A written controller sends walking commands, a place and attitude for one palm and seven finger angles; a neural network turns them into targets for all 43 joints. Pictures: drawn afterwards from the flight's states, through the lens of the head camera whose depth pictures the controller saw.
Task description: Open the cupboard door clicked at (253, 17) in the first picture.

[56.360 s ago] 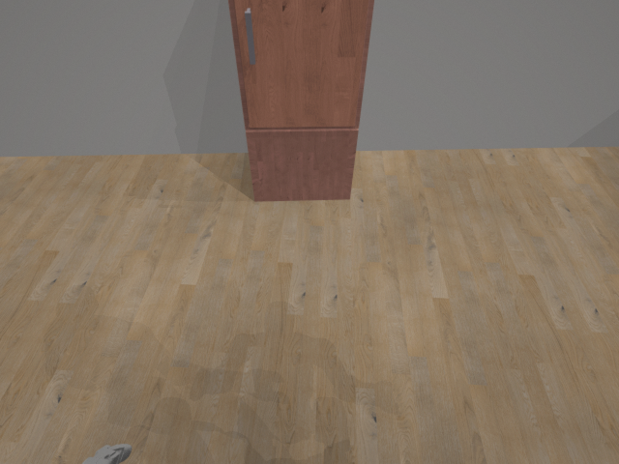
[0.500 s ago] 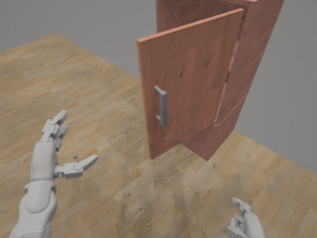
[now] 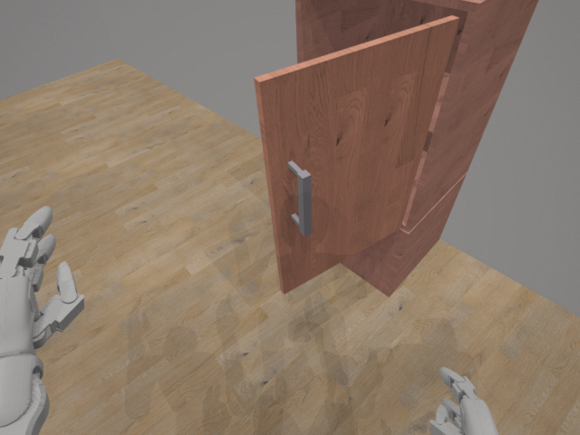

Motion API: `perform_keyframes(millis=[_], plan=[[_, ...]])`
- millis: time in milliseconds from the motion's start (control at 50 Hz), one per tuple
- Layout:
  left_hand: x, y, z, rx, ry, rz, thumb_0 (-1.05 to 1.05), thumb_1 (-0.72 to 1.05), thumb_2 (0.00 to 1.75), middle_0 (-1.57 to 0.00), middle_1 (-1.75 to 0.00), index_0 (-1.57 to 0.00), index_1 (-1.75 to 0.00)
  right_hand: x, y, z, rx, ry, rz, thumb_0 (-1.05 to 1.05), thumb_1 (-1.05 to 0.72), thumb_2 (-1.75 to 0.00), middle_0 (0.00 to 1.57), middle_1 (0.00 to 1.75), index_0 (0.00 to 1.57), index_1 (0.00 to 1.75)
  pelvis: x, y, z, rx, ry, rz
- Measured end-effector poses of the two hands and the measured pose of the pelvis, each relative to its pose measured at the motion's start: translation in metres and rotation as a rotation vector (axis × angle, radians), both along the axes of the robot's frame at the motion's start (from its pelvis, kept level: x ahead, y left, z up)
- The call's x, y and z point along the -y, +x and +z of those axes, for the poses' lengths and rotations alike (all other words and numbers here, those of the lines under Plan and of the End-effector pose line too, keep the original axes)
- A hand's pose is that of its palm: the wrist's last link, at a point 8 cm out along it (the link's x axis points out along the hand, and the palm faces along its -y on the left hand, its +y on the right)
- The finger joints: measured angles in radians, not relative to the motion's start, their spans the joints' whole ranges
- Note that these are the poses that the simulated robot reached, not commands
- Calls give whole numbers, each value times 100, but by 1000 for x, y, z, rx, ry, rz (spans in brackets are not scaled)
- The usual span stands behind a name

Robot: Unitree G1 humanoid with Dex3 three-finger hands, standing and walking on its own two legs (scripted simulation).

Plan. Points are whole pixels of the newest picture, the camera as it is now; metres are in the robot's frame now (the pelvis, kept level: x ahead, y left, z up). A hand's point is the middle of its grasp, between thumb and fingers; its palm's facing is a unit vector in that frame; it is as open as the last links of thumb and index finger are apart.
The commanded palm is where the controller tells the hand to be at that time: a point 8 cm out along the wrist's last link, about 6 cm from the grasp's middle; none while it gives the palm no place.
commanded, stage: draw the hand back to the body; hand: left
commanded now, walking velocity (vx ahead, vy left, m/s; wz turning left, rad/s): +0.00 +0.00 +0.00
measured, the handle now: (299, 199) +0.53 +0.05 +0.00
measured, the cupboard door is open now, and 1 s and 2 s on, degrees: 76 76 76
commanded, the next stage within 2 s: step back with the hand held close in 0.16 s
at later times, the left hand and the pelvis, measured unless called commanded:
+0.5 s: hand (64, 320) +0.19 +0.26 +0.15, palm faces +0.37 -0.75 -0.54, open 7.4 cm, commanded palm +0.13 +0.30 +0.17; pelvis -0.01 +0.00 +0.00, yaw +1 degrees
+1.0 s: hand out of the picture +0.10 +0.28 +0.15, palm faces +0.41 -0.77 -0.49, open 7.4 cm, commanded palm +0.03 +0.31 +0.17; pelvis -0.10 +0.01 -0.01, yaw +2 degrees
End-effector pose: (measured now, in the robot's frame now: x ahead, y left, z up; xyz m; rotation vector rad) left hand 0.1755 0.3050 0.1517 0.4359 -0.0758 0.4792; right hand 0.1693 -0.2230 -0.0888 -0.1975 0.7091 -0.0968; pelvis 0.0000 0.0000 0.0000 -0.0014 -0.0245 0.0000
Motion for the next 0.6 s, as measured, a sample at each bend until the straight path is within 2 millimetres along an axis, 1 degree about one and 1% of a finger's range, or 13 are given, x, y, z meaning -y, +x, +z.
perform_keyframes(millis=[80, 180, 240, 300, 380, 420, 480, 600], plan=[[7, 5, -4, -7, -11, -23, 2, 87, 89, -21, -30, -21, -30, 4, 2, 3, 10, -10, -8, 1, -91, -90, 20, 30, 20, 30, 3, 2, 0, 1, 1, -3], [13, 9, 7, 26, 17, -52, 2, 88, 90, -21, -30, -21, -30, 5, 4, 6, 30, -3, -14, 1, -91, -90, 20, 30, 20, 30, 5, 5, 0, 4, 0, -5], [13, 10, 13, 37, 34, -55, 2, 89, 90, -21, -30, -21, -30, 4, 5, 5, 30, 6, -16, 1, -91, -90, 20, 30, 20, 30, 6, 6, 0, 4, 1, -8], [11, 9, 14, 27, 37, -49, 2, 89, 90, -21, -30, -21, -30, 4, 4, 4, 23, 17, -19, 1, -91, -90, 20, 30, 20, 30, 7, 6, 0, 2, 0, -10], [17, -5, 26, 16, 129, -94, 2, 89, 90, -21, -30, -21, -30, 7, 3, 5, 15, 12, -33, 1, -91, -90, 20, 30, 20, 30, 6, 5, -1, -28, -11, 5], [18, -14, 29, 1, 164, -108, 2, 89, 90, -21, -30, -21, -30, 9, 2, 4, -2, -8, -34, 1, -91, -90, 20, 30, 20, 30, 4, 1, -2, -41, -14, 14], [16, -25, 27, -29, 179, -101, 2, 89, 90, -21, -30, -22, -30, 13, -3, 0, -34, -33, -41, 1, -91, -90, 20, 30, 20, 30, 2, -5, -3, -51, -14, 22], [1, -47, 15, -73, 156, -44, 2, 89, 90, -21, -30, -22, -30, 14, -22, -4, -73, -39, -65, 1, -91, -90, 20, 30, 20, 30, 1, -22, -5, -49, -8, 22]])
